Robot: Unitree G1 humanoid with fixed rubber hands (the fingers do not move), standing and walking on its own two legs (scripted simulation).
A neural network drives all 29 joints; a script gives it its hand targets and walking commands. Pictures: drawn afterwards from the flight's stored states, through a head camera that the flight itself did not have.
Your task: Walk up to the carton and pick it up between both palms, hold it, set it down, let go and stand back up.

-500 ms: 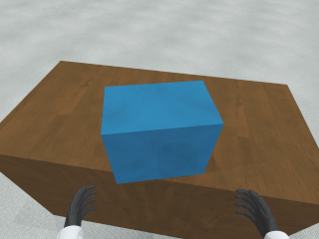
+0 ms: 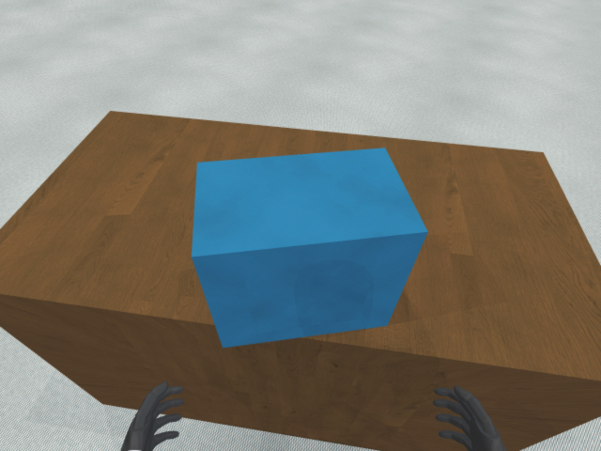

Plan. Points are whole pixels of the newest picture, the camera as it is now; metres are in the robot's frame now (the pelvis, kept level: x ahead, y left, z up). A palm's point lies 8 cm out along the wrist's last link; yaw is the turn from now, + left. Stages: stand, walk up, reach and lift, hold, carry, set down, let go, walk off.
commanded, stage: set down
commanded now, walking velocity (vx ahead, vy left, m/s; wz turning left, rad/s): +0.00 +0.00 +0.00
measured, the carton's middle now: (300, 251) +0.39 +0.02 +0.04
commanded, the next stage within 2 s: let go in 0.18 s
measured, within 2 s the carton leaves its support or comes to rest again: neither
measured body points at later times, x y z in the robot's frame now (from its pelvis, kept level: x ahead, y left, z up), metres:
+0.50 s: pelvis +0.00 +0.00 +0.00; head +0.00 +0.01 +0.45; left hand +0.16 +0.23 -0.09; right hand +0.16 -0.22 -0.10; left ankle -0.01 +0.12 -0.75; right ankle -0.02 -0.11 -0.75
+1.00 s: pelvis -0.01 +0.00 -0.01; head -0.02 +0.00 +0.44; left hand +0.09 +0.25 -0.13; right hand +0.09 -0.26 -0.12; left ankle -0.01 +0.12 -0.75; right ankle -0.02 -0.11 -0.75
